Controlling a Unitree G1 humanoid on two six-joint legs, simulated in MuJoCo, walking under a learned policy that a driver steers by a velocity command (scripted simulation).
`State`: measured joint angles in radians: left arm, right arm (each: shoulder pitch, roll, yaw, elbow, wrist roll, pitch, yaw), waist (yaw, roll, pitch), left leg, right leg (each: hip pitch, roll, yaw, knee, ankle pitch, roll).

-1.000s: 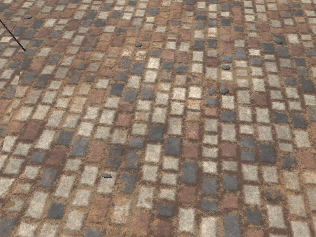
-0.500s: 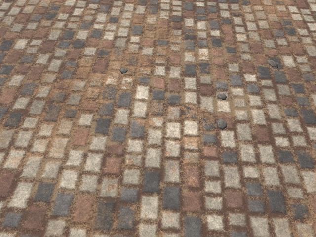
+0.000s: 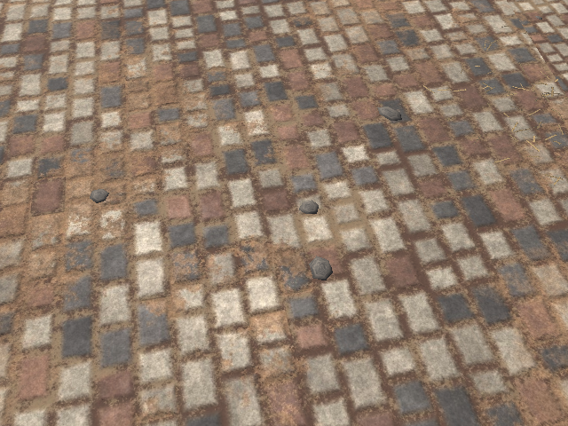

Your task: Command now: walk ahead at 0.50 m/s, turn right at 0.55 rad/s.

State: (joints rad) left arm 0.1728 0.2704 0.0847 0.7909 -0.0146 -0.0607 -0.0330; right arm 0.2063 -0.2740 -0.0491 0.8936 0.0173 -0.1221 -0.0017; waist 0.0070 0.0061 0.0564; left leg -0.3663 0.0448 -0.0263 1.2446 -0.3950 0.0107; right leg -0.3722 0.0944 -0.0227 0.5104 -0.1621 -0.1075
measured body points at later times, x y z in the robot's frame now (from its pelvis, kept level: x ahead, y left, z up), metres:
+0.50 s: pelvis +0.28 +0.05 +0.01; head +0.30 +0.06 +0.46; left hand +0.44 +0.30 -0.11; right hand +0.32 -0.23 -0.10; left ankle +0.34 +0.15 -0.73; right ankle +0.20 -0.07 -0.65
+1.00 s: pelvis +0.51 -0.03 +0.01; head +0.53 -0.04 +0.46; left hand +0.60 +0.25 -0.09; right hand +0.64 -0.31 -0.10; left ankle +0.54 +0.13 -0.65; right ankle +0.50 -0.14 -0.73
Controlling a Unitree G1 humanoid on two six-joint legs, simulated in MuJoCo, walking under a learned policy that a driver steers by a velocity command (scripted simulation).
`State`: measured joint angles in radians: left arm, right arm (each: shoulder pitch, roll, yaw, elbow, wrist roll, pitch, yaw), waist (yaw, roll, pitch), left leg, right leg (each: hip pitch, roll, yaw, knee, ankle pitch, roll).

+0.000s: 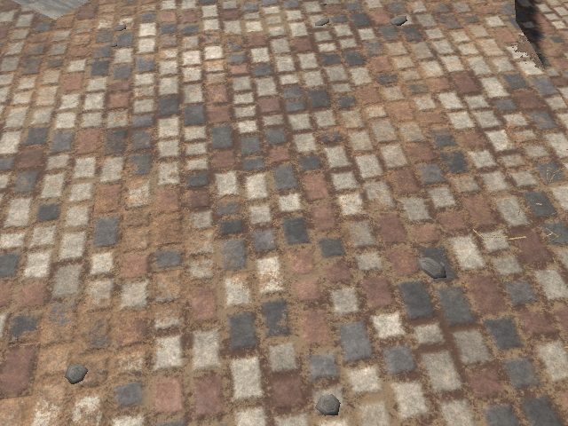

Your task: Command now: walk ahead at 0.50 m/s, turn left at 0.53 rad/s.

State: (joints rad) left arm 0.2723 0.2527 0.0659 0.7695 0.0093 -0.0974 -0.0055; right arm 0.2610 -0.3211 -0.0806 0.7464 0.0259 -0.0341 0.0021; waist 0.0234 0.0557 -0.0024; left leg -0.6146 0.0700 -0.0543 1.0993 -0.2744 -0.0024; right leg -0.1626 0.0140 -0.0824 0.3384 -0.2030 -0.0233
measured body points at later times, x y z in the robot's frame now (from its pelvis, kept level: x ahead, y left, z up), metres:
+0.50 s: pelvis +0.26 +0.09 +0.00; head +0.29 +0.11 +0.45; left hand +0.33 +0.40 -0.10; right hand +0.44 -0.15 -0.10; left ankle +0.26 +0.16 -0.74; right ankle +0.36 -0.08 -0.66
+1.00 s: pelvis +0.53 +0.13 +0.00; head +0.55 +0.14 +0.45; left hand +0.44 +0.41 -0.11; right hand +0.81 -0.02 -0.10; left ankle +0.47 +0.27 -0.66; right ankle +0.59 +0.04 -0.74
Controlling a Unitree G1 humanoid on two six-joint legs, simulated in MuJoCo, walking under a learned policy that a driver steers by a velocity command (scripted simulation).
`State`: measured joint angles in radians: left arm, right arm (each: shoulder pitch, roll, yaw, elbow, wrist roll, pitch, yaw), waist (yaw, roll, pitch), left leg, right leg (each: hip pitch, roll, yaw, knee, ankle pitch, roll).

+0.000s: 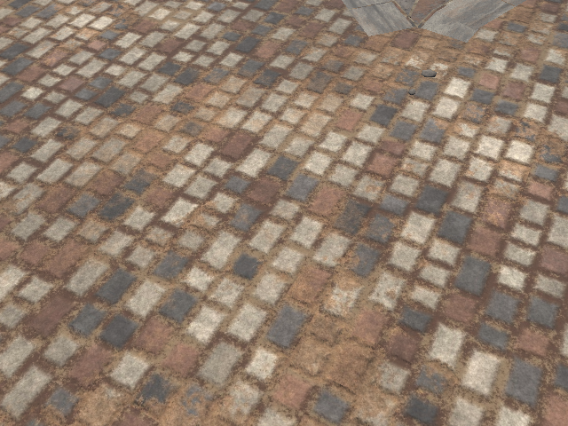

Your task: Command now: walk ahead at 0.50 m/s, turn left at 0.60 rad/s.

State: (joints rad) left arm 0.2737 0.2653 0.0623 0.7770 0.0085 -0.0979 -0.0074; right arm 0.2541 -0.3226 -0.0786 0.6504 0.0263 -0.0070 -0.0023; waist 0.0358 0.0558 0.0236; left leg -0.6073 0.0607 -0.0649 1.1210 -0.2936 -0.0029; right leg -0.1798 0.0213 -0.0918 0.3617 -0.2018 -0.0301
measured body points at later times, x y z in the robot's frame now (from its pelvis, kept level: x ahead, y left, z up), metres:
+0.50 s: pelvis +0.27 +0.09 +0.00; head +0.30 +0.11 +0.45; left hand +0.35 +0.40 -0.10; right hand +0.45 -0.15 -0.10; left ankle +0.27 +0.16 -0.74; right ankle +0.35 -0.08 -0.66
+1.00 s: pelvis +0.47 +0.11 -0.01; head +0.52 +0.12 +0.44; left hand +0.50 +0.40 -0.12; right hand +0.71 -0.09 -0.12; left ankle +0.41 +0.24 -0.71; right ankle +0.60 +0.06 -0.74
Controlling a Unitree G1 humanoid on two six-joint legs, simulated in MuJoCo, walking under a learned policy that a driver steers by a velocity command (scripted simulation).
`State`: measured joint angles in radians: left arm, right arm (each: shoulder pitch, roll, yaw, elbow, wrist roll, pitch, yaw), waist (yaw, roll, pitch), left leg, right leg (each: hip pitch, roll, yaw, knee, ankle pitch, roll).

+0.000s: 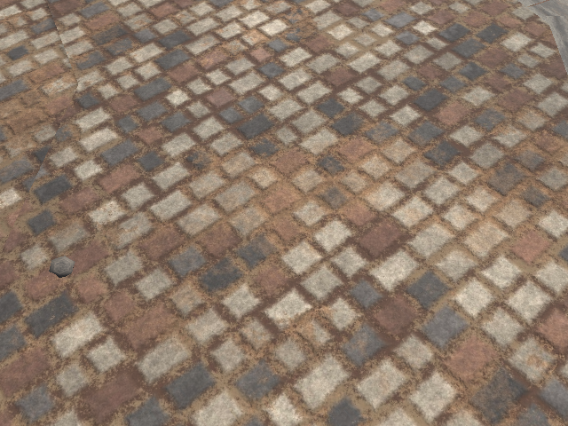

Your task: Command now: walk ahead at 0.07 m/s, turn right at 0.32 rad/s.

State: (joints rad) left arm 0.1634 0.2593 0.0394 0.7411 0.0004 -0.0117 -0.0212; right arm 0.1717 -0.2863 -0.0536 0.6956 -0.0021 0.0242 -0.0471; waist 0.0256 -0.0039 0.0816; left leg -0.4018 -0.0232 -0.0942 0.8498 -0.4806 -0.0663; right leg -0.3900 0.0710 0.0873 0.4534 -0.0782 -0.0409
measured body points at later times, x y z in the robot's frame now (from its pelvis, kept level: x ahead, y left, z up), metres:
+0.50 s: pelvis +0.03 +0.02 +0.01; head +0.07 +0.02 +0.45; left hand +0.27 +0.24 -0.09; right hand +0.09 -0.28 -0.09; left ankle +0.06 +0.15 -0.73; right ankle +0.00 -0.10 -0.70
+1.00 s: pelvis +0.18 -0.07 +0.00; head +0.20 -0.09 +0.45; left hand +0.30 +0.19 -0.12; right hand +0.27 -0.36 -0.11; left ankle +0.40 -0.01 -0.70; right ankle -0.02 -0.09 -0.73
